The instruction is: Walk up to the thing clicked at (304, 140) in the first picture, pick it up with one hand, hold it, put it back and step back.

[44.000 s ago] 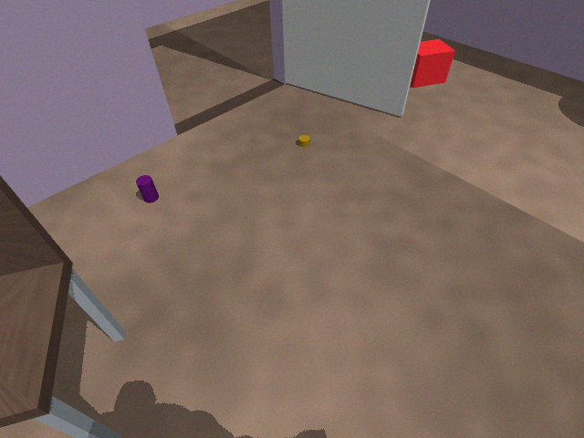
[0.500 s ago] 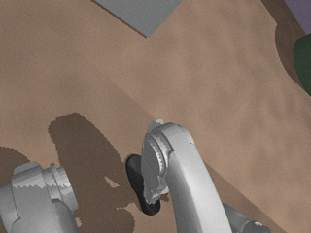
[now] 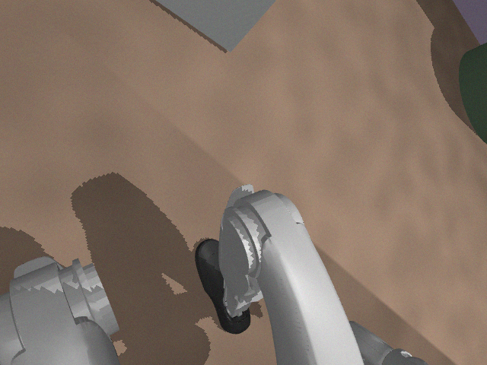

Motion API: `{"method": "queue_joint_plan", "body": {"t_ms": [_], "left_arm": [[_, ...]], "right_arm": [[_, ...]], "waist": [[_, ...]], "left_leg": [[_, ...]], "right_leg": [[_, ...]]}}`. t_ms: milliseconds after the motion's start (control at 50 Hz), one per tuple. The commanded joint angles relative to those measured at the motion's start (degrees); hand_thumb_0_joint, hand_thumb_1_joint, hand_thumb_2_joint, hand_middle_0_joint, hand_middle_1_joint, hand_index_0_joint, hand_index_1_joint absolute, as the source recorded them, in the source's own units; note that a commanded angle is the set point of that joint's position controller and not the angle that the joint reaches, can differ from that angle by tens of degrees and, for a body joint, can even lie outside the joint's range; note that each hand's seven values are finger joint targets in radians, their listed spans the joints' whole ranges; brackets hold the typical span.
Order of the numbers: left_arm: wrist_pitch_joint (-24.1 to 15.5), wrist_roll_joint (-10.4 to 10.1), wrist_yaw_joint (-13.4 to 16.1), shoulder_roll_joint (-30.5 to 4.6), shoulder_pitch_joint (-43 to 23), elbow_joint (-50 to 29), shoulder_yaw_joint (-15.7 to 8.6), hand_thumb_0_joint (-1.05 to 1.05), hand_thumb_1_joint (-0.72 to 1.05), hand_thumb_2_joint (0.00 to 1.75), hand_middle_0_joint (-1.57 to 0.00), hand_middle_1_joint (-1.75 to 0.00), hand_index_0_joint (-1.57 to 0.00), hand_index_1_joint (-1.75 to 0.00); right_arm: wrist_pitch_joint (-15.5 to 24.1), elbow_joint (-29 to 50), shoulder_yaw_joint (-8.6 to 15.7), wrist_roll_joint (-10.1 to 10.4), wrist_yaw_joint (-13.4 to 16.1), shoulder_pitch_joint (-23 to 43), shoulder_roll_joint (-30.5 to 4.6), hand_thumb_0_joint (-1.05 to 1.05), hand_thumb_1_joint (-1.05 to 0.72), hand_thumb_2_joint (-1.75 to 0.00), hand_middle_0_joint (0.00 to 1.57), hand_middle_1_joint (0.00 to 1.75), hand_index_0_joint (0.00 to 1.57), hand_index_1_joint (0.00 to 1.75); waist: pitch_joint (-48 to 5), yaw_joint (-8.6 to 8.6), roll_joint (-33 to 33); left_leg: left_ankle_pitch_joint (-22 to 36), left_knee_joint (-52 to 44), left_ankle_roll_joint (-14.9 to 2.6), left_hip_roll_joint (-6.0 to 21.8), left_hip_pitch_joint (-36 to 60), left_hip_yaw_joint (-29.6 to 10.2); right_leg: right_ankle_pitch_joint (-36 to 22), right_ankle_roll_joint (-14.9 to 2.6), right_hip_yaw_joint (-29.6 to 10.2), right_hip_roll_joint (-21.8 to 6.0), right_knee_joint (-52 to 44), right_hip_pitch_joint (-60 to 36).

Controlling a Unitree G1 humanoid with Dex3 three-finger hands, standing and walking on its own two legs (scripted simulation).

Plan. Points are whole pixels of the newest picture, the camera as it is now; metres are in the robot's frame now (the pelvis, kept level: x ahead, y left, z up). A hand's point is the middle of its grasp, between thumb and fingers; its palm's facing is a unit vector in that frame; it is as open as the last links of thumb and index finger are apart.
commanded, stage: open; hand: left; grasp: from above
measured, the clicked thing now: out of the picture +0.43 +0.35 -0.28
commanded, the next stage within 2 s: withdraw in 0.06 s
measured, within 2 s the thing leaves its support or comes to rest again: neither
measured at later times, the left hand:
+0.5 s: hand out of the picture +0.45 +0.36 -0.19, palm faces -0.30 -0.11 -0.95, open 14.1 cm
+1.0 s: hand out of the picture +0.40 +0.35 -0.10, palm faces -0.52 -0.11 -0.85, open 13.4 cm
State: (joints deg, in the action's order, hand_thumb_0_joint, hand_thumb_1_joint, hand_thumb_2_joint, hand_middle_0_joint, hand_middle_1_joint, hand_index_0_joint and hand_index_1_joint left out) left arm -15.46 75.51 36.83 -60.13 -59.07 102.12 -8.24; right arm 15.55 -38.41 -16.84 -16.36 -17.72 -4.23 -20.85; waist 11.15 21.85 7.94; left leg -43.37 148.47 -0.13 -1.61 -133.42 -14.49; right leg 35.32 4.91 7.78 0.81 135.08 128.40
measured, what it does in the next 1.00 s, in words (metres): rises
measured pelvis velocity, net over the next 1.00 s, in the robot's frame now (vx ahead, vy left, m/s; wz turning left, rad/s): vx -0.01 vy -0.01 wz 0.12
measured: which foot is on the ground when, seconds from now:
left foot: down 0.00-1.00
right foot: down 0.00-1.00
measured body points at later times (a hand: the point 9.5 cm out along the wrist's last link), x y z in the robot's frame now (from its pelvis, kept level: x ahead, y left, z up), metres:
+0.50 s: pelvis +0.01 +0.00 +0.01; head +0.25 +0.14 +0.37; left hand +0.46 +0.37 -0.13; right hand +0.08 -0.27 -0.05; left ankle +0.06 +0.12 -0.26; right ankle +0.13 -0.13 -0.26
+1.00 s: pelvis -0.01 -0.01 +0.05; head +0.21 +0.09 +0.43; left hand +0.43 +0.35 -0.06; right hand +0.09 -0.29 -0.04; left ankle +0.06 +0.12 -0.26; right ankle +0.13 -0.13 -0.26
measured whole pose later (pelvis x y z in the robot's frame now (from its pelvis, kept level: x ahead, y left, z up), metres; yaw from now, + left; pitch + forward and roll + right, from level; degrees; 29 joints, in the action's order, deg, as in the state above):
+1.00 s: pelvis -0.01 -0.01 +0.05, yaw +7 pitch +33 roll -9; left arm -18.4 71.7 14.5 -47.4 -56.6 83.1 -2.1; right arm 0.6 -37.9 -6.7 -7.2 -7.3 -8.4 -19.7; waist -1.5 14.6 0.4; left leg -37.8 134.1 0.3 -2.0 -129.4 -7.6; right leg 33.3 2.9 2.8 -1.7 126.8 126.6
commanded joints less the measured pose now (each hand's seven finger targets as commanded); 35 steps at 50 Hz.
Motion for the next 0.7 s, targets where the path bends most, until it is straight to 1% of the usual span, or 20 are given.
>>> {"method": "queue_joint_plan", "body": {"t_ms": [0, 80, 180, 240, 260, 280, 300, 320, 360, 380, 400, 420, 440, 460, 500, 520, 540, 580, 620, 680], "left_arm": [[-1.41, -0.39, 1.97, -13.04, -12.12, -5.35, -0.32, 0.0, -0.52, 0.99, -0.05, -1.02, -0.05, -1.03], [-1.69, 0.08, 2.23, -12.12, -12.4, -5.22, 0.85, 0.0, -0.5, 0.97, -0.05, -1.03, -0.05, -1.03], [-1.27, 0.62, 3.94, -14.48, -13.01, -6.77, -0.38, 0.0, -0.53, 1.0, -0.07, -1.02, -0.08, -1.01], [0.24, 0.99, 3.74, -14.85, -13.59, -9.07, -1.02, 0.0, -0.54, 1.0, -0.07, -1.02, -0.08, -1.01], [0.53, 1.18, 3.58, -16.57, -15.59, -13.37, -2.84, 0.0, -0.54, 1.0, -0.07, -1.01, -0.07, -1.01], [0.88, 0.59, 3.76, -18.65, -15.49, -17.55, -5.3, 0.0, -0.55, 1.01, -0.07, -1.02, -0.07, -1.02], [1.68, 0.31, 3.14, -17.1, -12.87, -18.15, -5.15, 0.0, -0.55, 1.01, -0.08, -1.0, -0.07, -1.01], [2.63, -0.4, 2.29, -14.98, -10.03, -17.45, -4.92, 0.0, -0.56, 1.02, -0.07, -1.01, -0.06, -1.02], [3.75, -2.28, 0.13, -10.92, -10.47, -22.81, -3.61, 0.0, -0.56, 1.02, -0.07, -1.01, -0.06, -1.02], [4.31, -2.95, -1.04, -9.15, -10.34, -27.25, -2.95, 0.0, -0.56, 1.03, -0.07, -1.02, -0.06, -1.03], [5.29, -3.4, -2.44, -7.65, -8.3, -26.91, -2.55, 0.0, -0.56, 1.04, -0.07, -1.02, -0.06, -1.04], [6.22, -4.07, -4.27, -4.24, -7.96, -27.85, -0.84, 0.0, -0.56, 1.04, -0.07, -1.03, -0.06, -1.04], [6.84, -4.45, -6.19, -3.06, -8.06, -29.92, 0.02, 0.0, -0.55, 1.04, -0.07, -1.03, -0.06, -1.04], [7.35, -5.52, -7.95, -1.54, -8.04, -33.81, 0.65, 0.0, -0.55, 1.04, -0.08, -1.04, -0.06, -1.05], [8.38, -6.96, -11.86, 2.78, -8.85, -37.38, 3.21, 0.0, -0.53, 1.03, -0.08, -1.04, -0.07, -1.05], [8.79, -7.21, -13.58, 1.88, -8.72, -39.05, 3.05, 0.0, -0.52, 1.03, -0.09, -1.03, -0.08, -1.04], [9.04, -7.55, -15.28, 2.71, -10.82, -40.23, 3.69, 0.0, -0.51, 1.02, -0.12, -1.02, -0.1, -1.04], [8.92, -8.71, -18.89, 7.62, -11.42, -38.24, 6.35, 0.0, -0.49, 1.02, -0.13, -1.01, -0.11, -1.03], [8.25, -8.91, -21.93, 9.13, -12.8, -36.34, 7.99, 0.0, -0.48, 1.01, -0.14, -1.01, -0.12, -1.03], [6.72, -9.03, -25.48, 8.27, -11.45, -32.64, 8.13, 0.0, -0.46, 1.0, -0.15, -1.01, -0.13, -1.02]], "right_arm": [[-0.79, -0.83, 5.85, 0.36, 1.09, -11.07, -20.16, 0.0, -0.89, -0.9, 0.2, 0.3, 0.2, 0.3], [-0.63, -0.54, 5.61, 0.49, 1.41, -10.28, -19.71, 0.0, -0.88, -0.9, 0.2, 0.3, 0.2, 0.3], [-0.82, -1.0, 6.02, 0.44, 1.75, -10.53, -20.23, 0.0, -0.9, -0.9, 0.2, 0.3, 0.2, 0.3], [-0.39, -0.36, 7.25, 0.6, 1.6, -10.32, -20.45, 0.0, -0.91, -0.9, 0.2, 0.3, 0.2, 0.3], [-0.26, -0.42, 7.79, 1.01, 1.38, -11.14, -20.6, 0.0, -0.9, -0.9, 0.2, 0.3, 0.2, 0.3], [-0.49, -0.61, 8.59, 1.26, 1.36, -11.53, -20.54, 0.0, -0.91, -0.9, 0.2, 0.3, 0.2, 0.3], [-0.38, -0.35, 9.16, 1.69, 1.02, -10.82, -19.84, 0.0, -0.91, -0.91, 0.2, 0.3, 0.2, 0.3], [-0.61, -0.91, 10.15, 2.05, 0.88, -10.48, -19.18, 0.0, -0.91, -0.91, 0.2, 0.3, 0.2, 0.3], [-1.15, -0.76, 11.7, 3.07, 0.28, -10.56, -17.8, 0.0, -0.91, -0.91, 0.2, 0.3, 0.2, 0.3], [-1.83, -1.19, 12.79, 3.59, 0.16, -11.62, -17.26, 0.0, -0.91, -0.91, 0.2, 0.3, 0.2, 0.3], [-2.41, -1.43, 13.96, 4.31, -0.07, -11.71, -16.93, 0.0, -0.91, -0.91, 0.2, 0.3, 0.2, 0.3], [-3.21, -2.46, 14.88, 4.95, -0.22, -12.58, -16.56, 0.0, -0.91, -0.91, 0.2, 0.3, 0.2, 0.3], [-3.94, -2.5, 15.58, 5.93, -0.38, -12.86, -16.28, 0.0, -0.9, -0.91, 0.2, 0.3, 0.2, 0.3], [-4.98, -2.1, 16.44, 7.07, -0.22, -13.23, -15.91, 0.0, -0.9, -0.91, 0.2, 0.3, 0.2, 0.3], [-6.87, -2.66, 17.8, 8.62, 0.12, -15.05, -14.96, 0.0, -0.9, -0.91, 0.2, 0.3, 0.2, 0.3], [-7.84, -2.33, 18.48, 9.3, 0.54, -15.63, -14.75, 0.0, -0.9, -0.91, 0.2, 0.3, 0.2, 0.3], [-9.01, -2.16, 18.78, 9.82, 0.97, -16.69, -14.65, 0.0, -0.91, -0.91, 0.2, 0.3, 0.2, 0.3], [-10.76, -1.83, 19.42, 10.54, 2.11, -16.55, -13.44, 0.0, -0.91, -0.91, 0.2, 0.3, 0.2, 0.3], [-11.99, -1.62, 19.07, 10.81, 3.63, -17.21, -12.77, 0.0, -0.91, -0.91, 0.2, 0.3, 0.2, 0.3], [-13.32, -0.04, 18.28, 11.12, 6.15, -16.0, -11.93, 0.0, -0.91, -0.91, 0.2, 0.3, 0.2, 0.3]], "waist": [[-37.09, 3.43, -29.7], [-35.53, 3.45, -29.68], [-36.8, 2.85, -31.21], [-37.71, 2.28, -33.54], [-40.41, 1.59, -36.21], [-45.56, -0.33, -39.98], [-46.58, -1.28, -41.55], [-47.01, -2.48, -41.11], [-49.11, -3.52, -42.26], [-51.74, -5.01, -44.17], [-51.9, -5.53, -43.45], [-50.85, -5.96, -42.05], [-51.38, -6.22, -40.91], [-54.33, -7.14, -39.79], [-54.8, -7.06, -38.0], [-56.46, -7.39, -35.93], [-57.06, -6.64, -34.43], [-52.5, -5.28, -29.16], [-48.94, -3.68, -23.77], [-44.19, -4.54, -18.92]], "left_leg": [[15.23, -17.53, 0.02, 2.36, 26.63, 5.29], [14.03, -17.64, 0.34, 2.55, 27.24, 4.98], [15.01, -18.51, 0.52, 2.63, 27.91, 4.92], [14.32, -18.93, 0.83, 2.81, 29.8, 5.33], [16.44, -19.04, 1.03, 2.77, 32.14, 5.24], [18.94, -19.92, 1.51, 2.71, 35.49, 5.23], [19.51, -19.71, 1.79, 2.65, 36.38, 5.58], [19.62, -20.23, 1.84, 2.45, 35.4, 6.25], [20.47, -21.2, 1.85, 1.89, 35.09, 6.72], [21.4, -22.7, 1.97, 1.7, 36.5, 6.98], [20.67, -22.64, 1.81, 1.64, 36.2, 7.47], [21.08, -23.13, 1.74, 1.55, 35.72, 7.85], [20.72, -23.15, 1.3, 1.48, 35.1, 8.46], [21.06, -24.18, 1.02, 1.25, 35.4, 8.82], [20.76, -26.42, 0.77, 1.09, 36.43, 9.15], [19.97, -27.64, 0.44, 0.96, 37.1, 9.07], [19.65, -28.2, 0.2, 0.8, 36.7, 9.08], [14.78, -30.22, -0.3, 0.55, 33.86, 8.36], [12.51, -29.65, -1.17, -0.08, 30.36, 9.05], [9.96, -30.69, -1.61, -0.71, 26.47, 10.07]], "right_leg": [[-13.48, -5.25, 7.92, 2.5, -9.35, -21.64], [-12.29, -5.24, 8.08, 2.16, -8.67, -19.67], [-13.12, -5.38, 7.84, 2.23, -9.04, -20.83], [-12.73, -5.48, 7.42, 2.18, -8.9, -19.79], [-14.02, -5.56, 7.46, 1.87, -8.21, -19.08], [-15.41, -5.93, 7.23, 1.73, -8.05, -20.49], [-15.62, -6.13, 6.82, 1.41, -7.14, -19.76], [-15.53, -6.33, 6.68, 1.71, -7.46, -19.59], [-16.0, -6.61, 6.48, 1.39, -7.61, -17.98], [-15.9, -6.9, 6.23, 1.43, -8.11, -17.03], [-15.24, -6.99, 5.77, 1.36, -8.44, -16.03], [-14.98, -7.02, 5.3, 1.25, -9.22, -14.61], [-14.46, -7.15, 4.67, 1.33, -10.07, -14.79], [-14.8, -7.2, 4.01, 1.21, -11.18, -15.74], [-14.63, -7.32, 3.07, 0.75, -12.98, -16.19], [-14.28, -7.42, 2.65, 0.78, -13.85, -17.37], [-14.85, -7.36, 2.16, 0.59, -14.7, -18.56], [-11.5, -7.52, 1.82, 0.52, -16.41, -17.45], [-9.77, -7.31, 1.08, 0.43, -18.87, -18.84], [-6.17, -7.48, 0.13, -0.05, -21.25, -20.15]]}}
